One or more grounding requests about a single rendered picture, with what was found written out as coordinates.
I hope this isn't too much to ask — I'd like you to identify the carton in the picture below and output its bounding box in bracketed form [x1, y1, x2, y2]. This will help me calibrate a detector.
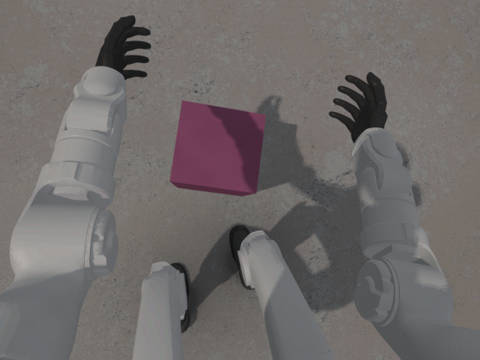
[169, 100, 266, 197]

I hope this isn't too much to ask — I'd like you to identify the right robot upper arm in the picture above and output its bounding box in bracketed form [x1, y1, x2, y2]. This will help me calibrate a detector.
[354, 257, 480, 360]

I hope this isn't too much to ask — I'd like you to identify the robot left forearm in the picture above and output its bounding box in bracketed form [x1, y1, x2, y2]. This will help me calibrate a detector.
[10, 66, 127, 274]

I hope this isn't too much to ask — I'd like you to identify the robot right forearm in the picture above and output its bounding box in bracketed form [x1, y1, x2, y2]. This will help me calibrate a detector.
[349, 127, 454, 317]

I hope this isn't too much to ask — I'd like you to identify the robot left thigh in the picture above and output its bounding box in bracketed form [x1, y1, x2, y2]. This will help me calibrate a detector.
[132, 269, 188, 360]

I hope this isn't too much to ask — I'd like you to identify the left robot upper arm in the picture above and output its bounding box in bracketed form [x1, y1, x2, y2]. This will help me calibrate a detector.
[0, 203, 119, 360]

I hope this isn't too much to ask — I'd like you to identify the robot thigh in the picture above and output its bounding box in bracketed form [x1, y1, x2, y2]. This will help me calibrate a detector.
[132, 269, 188, 360]
[238, 238, 336, 360]

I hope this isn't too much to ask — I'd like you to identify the left robot hand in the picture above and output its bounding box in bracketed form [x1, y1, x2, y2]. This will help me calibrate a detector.
[95, 15, 151, 80]

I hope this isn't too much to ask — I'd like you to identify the right robot hand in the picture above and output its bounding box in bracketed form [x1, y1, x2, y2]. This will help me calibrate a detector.
[329, 72, 388, 143]

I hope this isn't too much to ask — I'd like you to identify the robot right thigh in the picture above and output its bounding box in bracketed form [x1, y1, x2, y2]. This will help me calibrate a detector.
[238, 238, 336, 360]

